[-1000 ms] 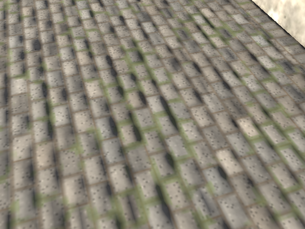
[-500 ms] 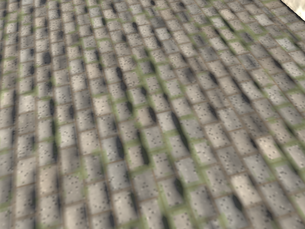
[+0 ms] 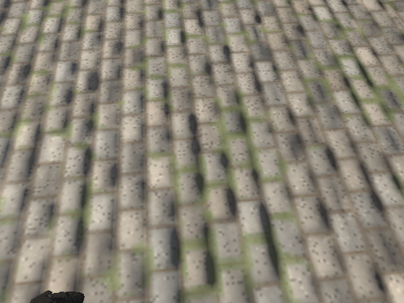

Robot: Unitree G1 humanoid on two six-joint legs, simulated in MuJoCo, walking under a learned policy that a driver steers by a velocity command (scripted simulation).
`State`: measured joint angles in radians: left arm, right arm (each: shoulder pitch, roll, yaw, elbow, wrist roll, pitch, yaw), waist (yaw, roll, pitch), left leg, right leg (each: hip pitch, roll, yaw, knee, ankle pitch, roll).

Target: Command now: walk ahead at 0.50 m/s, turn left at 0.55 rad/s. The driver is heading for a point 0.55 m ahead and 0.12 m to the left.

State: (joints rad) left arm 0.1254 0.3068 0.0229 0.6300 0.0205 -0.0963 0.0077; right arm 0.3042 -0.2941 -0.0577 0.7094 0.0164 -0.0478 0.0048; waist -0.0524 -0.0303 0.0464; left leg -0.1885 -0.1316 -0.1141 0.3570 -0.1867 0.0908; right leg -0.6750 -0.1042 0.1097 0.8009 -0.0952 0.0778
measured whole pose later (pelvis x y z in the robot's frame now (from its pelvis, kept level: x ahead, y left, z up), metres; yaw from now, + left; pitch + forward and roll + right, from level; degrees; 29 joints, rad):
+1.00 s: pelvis +0.46 +0.08 +0.00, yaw +29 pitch +1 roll +0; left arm 0.14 0.31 0.04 0.76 0.01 -0.03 0.02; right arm 0.20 -0.26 -0.04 0.72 -0.01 -0.03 0.01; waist -0.02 -0.05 0.07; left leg -0.22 -0.09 0.00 0.36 -0.15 0.09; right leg -0.59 -0.10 0.05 0.84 -0.19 0.08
